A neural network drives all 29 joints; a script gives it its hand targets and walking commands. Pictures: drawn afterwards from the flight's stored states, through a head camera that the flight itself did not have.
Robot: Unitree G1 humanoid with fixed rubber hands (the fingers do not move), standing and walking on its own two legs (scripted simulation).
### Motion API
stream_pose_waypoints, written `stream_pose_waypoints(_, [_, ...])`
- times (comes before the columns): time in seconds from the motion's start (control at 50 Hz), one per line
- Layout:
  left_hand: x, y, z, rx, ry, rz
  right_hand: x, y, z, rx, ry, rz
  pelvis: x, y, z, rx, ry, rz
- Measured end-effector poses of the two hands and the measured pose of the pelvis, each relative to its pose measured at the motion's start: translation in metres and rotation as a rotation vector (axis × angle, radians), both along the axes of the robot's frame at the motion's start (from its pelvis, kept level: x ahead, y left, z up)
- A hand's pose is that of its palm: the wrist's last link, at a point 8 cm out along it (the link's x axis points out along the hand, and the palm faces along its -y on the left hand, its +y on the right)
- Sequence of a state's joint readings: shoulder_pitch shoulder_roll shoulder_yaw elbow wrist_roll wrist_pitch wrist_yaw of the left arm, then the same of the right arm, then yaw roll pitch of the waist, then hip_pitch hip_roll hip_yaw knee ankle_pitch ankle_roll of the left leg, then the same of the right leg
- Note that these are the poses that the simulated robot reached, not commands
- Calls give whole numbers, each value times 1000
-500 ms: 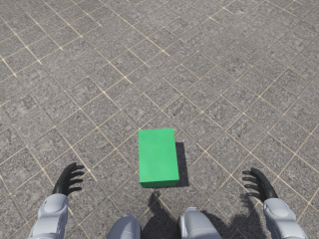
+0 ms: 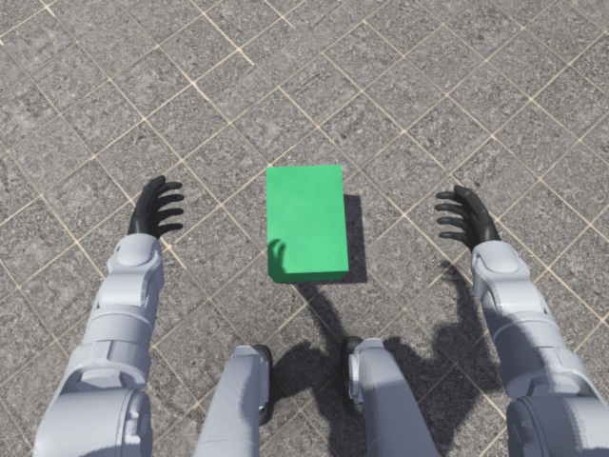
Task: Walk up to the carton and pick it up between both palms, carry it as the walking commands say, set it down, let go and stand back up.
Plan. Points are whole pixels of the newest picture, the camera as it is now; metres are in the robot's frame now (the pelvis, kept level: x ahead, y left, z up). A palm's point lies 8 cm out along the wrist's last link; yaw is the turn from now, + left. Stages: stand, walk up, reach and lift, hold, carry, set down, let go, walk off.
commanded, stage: reach and lift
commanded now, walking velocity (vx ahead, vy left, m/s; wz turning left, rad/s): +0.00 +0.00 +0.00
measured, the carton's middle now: (305, 228) +0.51 +0.00 -0.59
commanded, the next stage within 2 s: none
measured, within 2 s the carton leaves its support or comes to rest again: neither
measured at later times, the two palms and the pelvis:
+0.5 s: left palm (187, 179) +0.48 +0.19 -0.14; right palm (429, 173) +0.49 -0.19 -0.15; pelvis +0.01 -0.01 -0.02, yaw +1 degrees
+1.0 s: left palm (218, 210) +0.47 +0.17 -0.28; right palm (405, 204) +0.48 -0.19 -0.28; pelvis -0.03 -0.01 -0.13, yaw +1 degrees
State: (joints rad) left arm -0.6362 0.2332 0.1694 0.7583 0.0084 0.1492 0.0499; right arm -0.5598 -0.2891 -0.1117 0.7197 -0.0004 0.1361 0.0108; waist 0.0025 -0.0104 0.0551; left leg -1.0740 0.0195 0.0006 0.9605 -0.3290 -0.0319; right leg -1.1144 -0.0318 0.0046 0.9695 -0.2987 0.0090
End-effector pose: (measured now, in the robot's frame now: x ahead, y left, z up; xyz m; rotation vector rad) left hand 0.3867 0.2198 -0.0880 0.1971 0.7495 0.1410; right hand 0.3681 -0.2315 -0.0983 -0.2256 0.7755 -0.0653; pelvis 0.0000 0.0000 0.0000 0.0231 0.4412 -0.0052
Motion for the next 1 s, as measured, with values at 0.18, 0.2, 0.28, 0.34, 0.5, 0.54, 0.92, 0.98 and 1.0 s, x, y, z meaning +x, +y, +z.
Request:
stream_pose_waypoints(0.18, [42,-19,-26,-42,-28,40,54,10,-22,41,-49,12,4,-6,-10,8,109,1])
stream_pose_waypoints(0.2, [46,-21,-30,-46,-32,41,60,12,-25,44,-54,12,5,-6,-11,8,123,1])
stream_pose_waypoints(0.28, [61,-29,-43,-66,-50,47,77,18,-37,58,-75,2,10,-8,-13,9,172,0])
stream_pose_waypoints(0.34, [72,-33,-50,-81,-66,51,89,26,-44,75,-86,-3,12,-8,-15,9,203,1])
stream_pose_waypoints(0.5, [97,-33,-55,-107,-117,69,118,41,-50,114,-135,-25,14,-6,-21,8,274,9])
stream_pose_waypoints(0.54, [97,-32,-57,-113,-116,74,119,42,-51,121,-137,-35,15,-5,-22,7,287,12])
stream_pose_waypoints(0.92, [85,-47,-164,-136,-91,105,102,47,-164,153,-93,-72,-22,-5,-105,2,398,19])
stream_pose_waypoints(0.98, [87,-51,-183,-128,-91,99,109,45,-179,141,-108,-83,-26,-6,-124,2,395,17])
stream_pose_waypoints(1.0, [87,-51,-188,-124,-91,97,111,44,-183,136,-113,-88,-27,-7,-129,2,394,16])
